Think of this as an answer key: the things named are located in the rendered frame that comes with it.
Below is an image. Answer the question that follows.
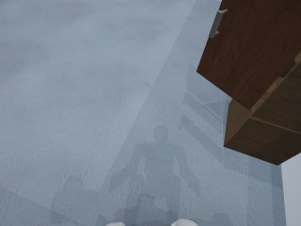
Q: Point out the cupboard door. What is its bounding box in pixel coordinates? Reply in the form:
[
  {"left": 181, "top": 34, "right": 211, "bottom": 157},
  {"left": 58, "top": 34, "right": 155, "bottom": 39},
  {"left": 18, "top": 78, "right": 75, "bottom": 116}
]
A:
[{"left": 197, "top": 0, "right": 301, "bottom": 110}]

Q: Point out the handle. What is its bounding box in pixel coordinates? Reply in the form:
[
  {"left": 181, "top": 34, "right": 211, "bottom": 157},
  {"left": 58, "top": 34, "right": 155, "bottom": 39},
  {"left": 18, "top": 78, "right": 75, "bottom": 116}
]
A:
[{"left": 208, "top": 9, "right": 228, "bottom": 39}]

